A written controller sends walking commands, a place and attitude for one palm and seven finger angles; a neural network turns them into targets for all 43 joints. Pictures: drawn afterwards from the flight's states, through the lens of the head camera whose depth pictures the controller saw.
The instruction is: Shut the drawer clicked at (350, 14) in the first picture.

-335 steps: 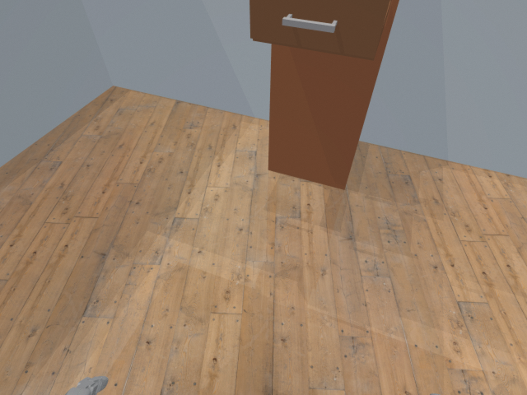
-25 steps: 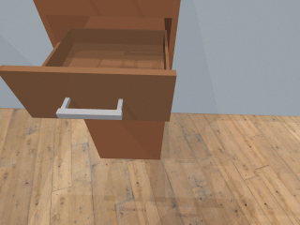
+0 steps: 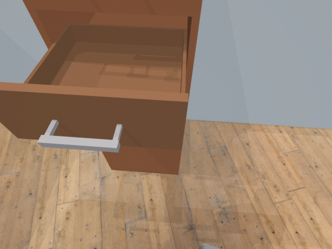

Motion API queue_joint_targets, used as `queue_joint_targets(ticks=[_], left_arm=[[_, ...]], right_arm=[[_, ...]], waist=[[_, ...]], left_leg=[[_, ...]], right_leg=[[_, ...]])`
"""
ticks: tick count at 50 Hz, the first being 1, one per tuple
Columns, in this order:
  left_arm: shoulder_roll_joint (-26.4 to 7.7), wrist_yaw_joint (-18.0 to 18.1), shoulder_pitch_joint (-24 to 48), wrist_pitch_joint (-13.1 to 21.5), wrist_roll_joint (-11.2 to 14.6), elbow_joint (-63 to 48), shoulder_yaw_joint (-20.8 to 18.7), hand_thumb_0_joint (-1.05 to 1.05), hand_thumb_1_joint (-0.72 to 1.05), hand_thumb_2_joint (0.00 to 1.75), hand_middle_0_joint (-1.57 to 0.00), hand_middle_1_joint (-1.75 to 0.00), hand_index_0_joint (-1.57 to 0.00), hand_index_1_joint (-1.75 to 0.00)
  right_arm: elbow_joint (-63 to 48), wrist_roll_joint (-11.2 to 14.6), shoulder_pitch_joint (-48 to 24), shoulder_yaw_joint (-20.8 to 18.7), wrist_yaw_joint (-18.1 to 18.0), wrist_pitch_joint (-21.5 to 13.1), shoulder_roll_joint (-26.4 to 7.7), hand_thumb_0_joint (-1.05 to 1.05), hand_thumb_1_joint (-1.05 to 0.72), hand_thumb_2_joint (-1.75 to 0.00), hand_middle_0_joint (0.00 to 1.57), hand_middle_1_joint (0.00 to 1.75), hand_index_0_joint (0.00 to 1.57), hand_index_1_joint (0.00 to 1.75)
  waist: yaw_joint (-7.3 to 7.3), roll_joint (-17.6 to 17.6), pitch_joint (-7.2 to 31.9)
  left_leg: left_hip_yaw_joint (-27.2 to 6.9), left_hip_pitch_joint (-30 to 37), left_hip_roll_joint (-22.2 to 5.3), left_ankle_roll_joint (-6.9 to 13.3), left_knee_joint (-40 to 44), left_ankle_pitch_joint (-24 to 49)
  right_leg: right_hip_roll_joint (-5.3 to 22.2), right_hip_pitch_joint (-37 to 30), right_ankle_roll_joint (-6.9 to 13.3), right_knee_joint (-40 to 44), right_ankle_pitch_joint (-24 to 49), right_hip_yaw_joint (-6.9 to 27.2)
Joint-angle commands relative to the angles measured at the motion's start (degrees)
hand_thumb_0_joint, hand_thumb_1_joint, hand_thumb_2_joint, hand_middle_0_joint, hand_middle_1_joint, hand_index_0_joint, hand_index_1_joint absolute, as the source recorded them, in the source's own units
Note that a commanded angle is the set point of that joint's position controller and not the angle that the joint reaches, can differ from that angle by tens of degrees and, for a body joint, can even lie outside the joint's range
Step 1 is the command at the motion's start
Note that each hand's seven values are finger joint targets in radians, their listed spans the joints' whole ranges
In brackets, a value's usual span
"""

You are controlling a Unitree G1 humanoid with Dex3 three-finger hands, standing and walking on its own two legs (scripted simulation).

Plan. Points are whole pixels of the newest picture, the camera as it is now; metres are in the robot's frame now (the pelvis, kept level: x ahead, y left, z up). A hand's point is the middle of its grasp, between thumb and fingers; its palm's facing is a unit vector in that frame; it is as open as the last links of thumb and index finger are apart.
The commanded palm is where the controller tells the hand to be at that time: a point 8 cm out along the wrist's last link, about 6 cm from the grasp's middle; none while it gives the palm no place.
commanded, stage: come to a stop and stand still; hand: left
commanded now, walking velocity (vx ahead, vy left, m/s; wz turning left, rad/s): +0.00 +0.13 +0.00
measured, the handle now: (82, 135) +0.29 +0.19 +0.14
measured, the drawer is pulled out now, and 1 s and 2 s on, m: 0.28 0.28 0.28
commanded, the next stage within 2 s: look again from close up in 0.68 s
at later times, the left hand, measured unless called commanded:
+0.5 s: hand out of the picture -0.02 +0.18 -0.18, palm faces +0.08 -0.98 -0.21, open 7.3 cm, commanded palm none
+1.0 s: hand out of the picture +0.00 +0.15 -0.18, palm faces +0.01 -0.97 -0.23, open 7.3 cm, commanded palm none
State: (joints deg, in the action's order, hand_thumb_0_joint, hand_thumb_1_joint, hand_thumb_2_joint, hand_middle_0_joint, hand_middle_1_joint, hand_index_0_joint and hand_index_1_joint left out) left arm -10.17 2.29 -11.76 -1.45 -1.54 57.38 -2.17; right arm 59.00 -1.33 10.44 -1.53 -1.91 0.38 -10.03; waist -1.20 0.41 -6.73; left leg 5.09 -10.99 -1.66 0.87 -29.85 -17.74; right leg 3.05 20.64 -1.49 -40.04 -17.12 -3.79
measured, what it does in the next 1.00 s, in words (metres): steps on the spot: right foot, then left foot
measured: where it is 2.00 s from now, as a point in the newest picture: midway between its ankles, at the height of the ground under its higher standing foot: outside the picture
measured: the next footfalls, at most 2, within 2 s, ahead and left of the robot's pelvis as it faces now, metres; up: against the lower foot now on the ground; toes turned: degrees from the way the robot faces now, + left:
right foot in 0.04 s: +0.07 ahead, -0.13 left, +0.00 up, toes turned -5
left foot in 0.46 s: +0.01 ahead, +0.08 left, +0.00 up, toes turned +4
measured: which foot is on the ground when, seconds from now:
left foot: down 0.00-0.04, up 0.06-0.44, down 0.46-1.00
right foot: up 0.00-0.02, down 0.04-0.46, up 0.48-0.80, down 0.82-1.00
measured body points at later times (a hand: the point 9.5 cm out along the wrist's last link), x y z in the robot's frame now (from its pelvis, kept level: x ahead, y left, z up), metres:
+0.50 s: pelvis -0.04 -0.01 +0.00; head -0.04 +0.01 +0.45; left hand -0.02 +0.24 -0.16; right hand +0.00 -0.24 -0.15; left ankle -0.07 +0.10 -0.74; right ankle +0.03 -0.12 -0.73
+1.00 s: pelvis -0.03 -0.02 -0.01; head -0.02 -0.04 +0.44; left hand +0.00 +0.20 -0.16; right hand -0.03 -0.24 -0.17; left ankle -0.03 +0.07 -0.74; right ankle -0.04 -0.11 -0.74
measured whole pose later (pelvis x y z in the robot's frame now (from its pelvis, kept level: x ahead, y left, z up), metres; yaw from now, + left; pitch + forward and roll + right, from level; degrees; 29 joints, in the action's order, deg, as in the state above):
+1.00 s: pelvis -0.03 -0.02 -0.01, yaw +0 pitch -2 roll -1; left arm -7.7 3.2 -15.3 1.4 -1.0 61.9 0.2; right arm 61.7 -0.9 16.6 -0.1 -0.8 0.0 -8.5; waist 1.8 2.8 -2.9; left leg 3.2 -13.9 -1.2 0.3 -34.8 -18.6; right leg -1.9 11.7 2.7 -32.5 -18.7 -4.8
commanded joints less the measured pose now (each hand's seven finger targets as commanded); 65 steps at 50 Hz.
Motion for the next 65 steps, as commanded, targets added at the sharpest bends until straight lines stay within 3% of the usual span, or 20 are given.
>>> queue_joint_targets(ticks=[1, 2, 3, 9, 16, 20, 22, 23, 25, 29, 37, 38, 39, 40, 41, 43, 44, 46, 51, 65], left_arm=[[-5.99, 0.09, -10.54, 1.68, -0.47, -1.24, -1.14, 0.0, 0.9, 0.9, -0.2, -0.3, -0.2, -0.3], [-10.6, 0.12, -9.38, 2.12, -0.6, -1.85, -1.71, 0.0, 0.9, 0.9, -0.2, -0.3, -0.2, -0.3], [-12.01, -0.16, -9.79, 2.04, -0.28, -2.24, -1.75, 0.0, 0.9, 0.9, -0.2, -0.3, -0.2, -0.3], [-10.16, 0.35, -4.55, 2.06, -0.24, -4.74, -2.16, 0.0, 0.9, 0.9, -0.2, -0.3, -0.2, -0.3], [-11.76, 0.24, -5.52, 1.25, -0.78, -4.69, -3.11, 0.0, 0.9, 0.9, -0.2, -0.3, -0.2, -0.3], [-10.33, -0.17, -2.24, 0.33, -0.08, -4.44, -2.83, 0.0, 0.9, 0.9, -0.2, -0.3, -0.2, -0.3], [-6.12, -0.54, -1.59, -0.1, 0.31, -4.72, -1.54, 0.0, 0.9, 0.9, -0.2, -0.3, -0.2, -0.3], [-2.79, -0.82, -1.75, -0.2, 0.53, -5.64, -0.94, 0.0, 0.9, 0.9, -0.2, -0.3, -0.2, -0.3], [-2.95, -1.02, 0.03, 0.0, -0.31, -6.3, -1.06, 0.0, 0.9, 0.9, -0.2, -0.3, -0.2, -0.3], [-1.49, -2.39, -4.45, 0.74, -0.26, -2.42, -0.93, 0.0, 0.9, 0.9, -0.2, -0.3, -0.2, -0.3], [0.53, -1.53, -2.42, 1.94, 0.71, -2.25, 0.07, 0.0, 0.9, 0.9, -0.2, -0.3, -0.2, -0.3], [0.84, -1.44, -5.3, 2.31, 0.8, -0.86, 0.06, 0.0, 0.9, 0.9, -0.2, -0.3, -0.2, -0.3], [-3.26, 1.12, -14.28, 3.43, 0.67, 6.14, 0.39, 0.0, 0.9, 0.9, -0.2, -0.3, -0.2, -0.3], [-7.89, 0.77, -17.78, 4.43, 0.29, 5.82, -0.21, 0.0, 0.9, 0.9, -0.2, -0.3, -0.2, -0.3], [-6.57, 0.23, -14.21, 4.9, 1.02, 4.14, 0.38, 0.0, 0.9, 0.9, -0.2, -0.3, -0.2, -0.3], [-5.52, 0.57, -10.31, 5.19, 0.53, 2.61, 1.6, 0.0, 0.9, 0.9, -0.2, -0.3, -0.2, -0.3], [-5.45, 1.12, -9.95, 5.33, 0.75, 3.31, 0.8, 0.0, 0.9, 0.9, -0.2, -0.3, -0.2, -0.3], [-4.03, 1.41, -7.16, 4.56, 0.94, 2.44, 1.33, 0.0, 0.9, 0.9, -0.2, -0.3, -0.2, -0.3], [-2.71, 0.87, -6.43, 2.74, 1.05, 2.13, 1.71, 0.0, 0.9, 0.9, -0.2, -0.3, -0.2, -0.3], [-3.03, 0.24, -10.53, 3.45, 0.87, 4.31, 2.63, 0.0, 0.9, 0.9, -0.2, -0.3, -0.2, -0.3]], right_arm=[[-3.68, 0.26, 2.69, -2.65, 0.25, 0.23, -6.18, 0.0, -0.9, -0.9, 0.2, 0.3, 0.2, 0.3], [-4.06, 0.74, 6.08, -2.35, 0.58, 0.65, -3.02, 0.0, -0.9, -0.9, 0.2, 0.3, 0.2, 0.3], [-4.06, 0.77, 5.51, -2.43, 0.45, 1.27, -3.02, 0.0, -0.9, -0.9, 0.2, 0.3, 0.2, 0.3], [-3.75, 0.39, 2.97, -2.25, 1.61, 1.9, -4.48, 0.0, -0.9, -0.9, 0.2, 0.3, 0.2, 0.3], [-4.71, 0.59, 2.42, -1.27, 2.17, 1.19, -2.39, 0.0, -0.9, -0.9, 0.2, 0.3, 0.2, 0.3], [-0.86, 0.47, 11.7, -0.9, 1.92, 0.47, -1.16, 0.0, -0.9, -0.9, 0.2, 0.3, 0.2, 0.3], [0.18, -0.11, 15.61, -1.02, 1.4, 0.02, -3.84, 0.0, -0.9, -0.9, 0.2, 0.3, 0.2, 0.3], [-0.73, -0.85, 14.75, -1.42, 1.16, -0.07, -6.69, 0.0, -0.9, -0.9, 0.2, 0.3, 0.2, 0.3], [-2.32, -0.99, 10.65, -1.21, 0.68, -0.32, -7.82, 0.0, -0.9, -0.9, 0.2, 0.3, 0.2, 0.3], [-1.97, -0.4, 8.79, -0.2, 0.16, -2.0, -5.18, 0.0, -0.9, -0.9, 0.2, 0.3, 0.2, 0.3], [2.38, -0.75, 15.88, -0.07, -0.66, -2.22, -4.93, 0.0, -0.9, -0.9, 0.2, 0.3, 0.2, 0.3], [2.7, -0.52, 15.27, -0.08, -0.68, -2.04, -5.08, 0.0, -0.9, -0.9, 0.2, 0.3, 0.2, 0.3], [-0.24, 1.21, 3.62, -0.64, 0.34, -2.92, -7.49, 0.0, -0.9, -0.9, 0.2, 0.3, 0.2, 0.3], [-2.33, 1.18, 6.38, 0.6, 0.63, -3.22, -2.58, 0.0, -0.9, -0.9, 0.2, 0.3, 0.2, 0.3], [-2.45, 0.52, 11.9, 1.1, 0.68, -2.59, -0.03, 0.0, -0.9, -0.9, 0.2, 0.3, 0.2, 0.3], [-0.74, 0.68, 11.28, 0.99, 1.27, -1.68, 1.16, 0.0, -0.9, -0.9, 0.2, 0.3, 0.2, 0.3], [-0.4, 0.75, 11.68, 0.95, 1.13, -1.28, -0.02, 0.0, -0.9, -0.9, 0.2, 0.3, 0.2, 0.3], [-0.26, 0.7, 11.18, 0.71, 1.01, -1.03, -0.5, 0.0, -0.9, -0.9, 0.2, 0.3, 0.2, 0.3], [1.92, 0.2, 11.19, 0.88, 0.65, -1.21, -2.64, 0.0, -0.9, -0.9, 0.2, 0.3, 0.2, 0.3], [2.8, 0.79, 8.42, 1.61, 0.31, -1.98, -4.04, 0.0, -0.9, -0.9, 0.2, 0.3, 0.2, 0.3]], waist=[[-1.48, -4.32, 9.26], [0.03, -15.32, 10.77], [-1.59, -13.47, 11.15], [-0.83, -10.69, 9.55], [-2.31, -11.71, 9.81], [1.91, -9.83, 8.66], [3.43, 2.8, 6.6], [3.21, 13.87, 2.24], [2.27, 15.69, -3.22], [0.2, 6.14, -1.38], [2.33, 6.75, 4.39], [0.98, 5.81, 6.42], [-4.62, 2.16, 4.49], [-2.67, -8.35, 8.94], [1.38, -7.55, 13.2], [2.06, -5.36, 14.43], [2.21, -16.36, 16.17], [2.62, -16.14, 11.41], [2.12, 6.58, 0.42], [1.64, -0.84, 3.53]], left_leg=[[-1.73, -3.71, -4.29, 1.19, -6.35, 14.19], [0.73, -9.22, 2.41, -1.35, -13.85, -9.09], [-3.73, -8.84, 2.7, -0.98, -22.08, -18.07], [-5.78, -16.21, 1.56, -3.02, -32.86, -8.38], [-1.94, -9.96, 2.17, -2.55, -13.37, -8.29], [1.25, 7.97, 3.43, -1.36, 4.39, 1.6], [-6.71, 8.32, -3.18, 0.85, 13.18, -6.95], [-19.88, 1.24, -12.71, 4.84, 21.1, -17.89], [-28.45, -10.22, -18.67, 11.38, 27.37, -22.29], [-15.3, -4.35, -11.22, 8.87, 21.54, -4.25], [-12.96, 3.17, -12.52, 9.15, 11.5, 26.27], [-11.4, 3.02, -11.14, 7.55, 8.96, 25.35], [-4.88, -7.15, -9.51, 2.24, -4.31, 16.09], [-2.58, -11.28, -0.48, -0.74, -11.8, 8.14], [-3.95, -12.25, -0.38, -0.93, -14.0, -7.16], [-1.82, -9.02, 0.8, -1.7, -12.62, -7.43], [-3.19, -9.02, -0.36, -1.22, -12.05, -8.23], [-2.16, -7.24, -0.33, -0.91, -9.31, -5.15], [-8.35, -2.97, -6.13, 1.37, 6.29, 9.2], [-7.85, 1.32, -4.33, 1.24, 10.72, 11.53]], right_leg=[[6.02, -10.72, 1.51, 12.19, 27.16, 7.81], [17.22, -12.47, 7.1, 16.95, 36.84, 19.72], [21.28, -9.79, 11.93, 19.88, 36.1, 21.08], [15.5, -11.29, 11.44, 19.62, 28.1, 14.64], [14.32, -9.76, 11.75, 23.07, 8.85, 15.38], [8.21, 3.48, 6.26, 23.58, -12.27, 10.78], [2.45, 8.08, 2.7, 14.29, -16.18, 5.42], [-2.62, 10.54, 1.09, 3.51, -13.37, 0.15], [-1.47, 11.12, 1.93, -11.19, -9.68, 3.08], [-1.56, 10.93, 1.49, -19.73, -1.54, 2.36], [-1.92, -0.51, 1.15, 3.94, -6.7, 0.25], [-2.2, -5.17, 1.04, 10.9, -0.97, -0.14], [3.75, -11.18, 2.24, 15.27, 13.76, 7.86], [9.29, -20.1, 3.65, 18.69, 43.15, 15.41], [14.56, -22.69, 6.83, 15.85, 56.22, 15.67], [10.45, -21.35, 8.42, 15.34, 52.83, 10.07], [10.39, -22.11, 8.64, 14.42, 51.76, 11.33], [9.33, -17.51, 8.91, 14.92, 45.8, 9.2], [1.66, -5.2, 4.05, 16.65, 4.47, 6.75], [3.17, -10.19, 3.48, 20.71, 10.65, 7.46]])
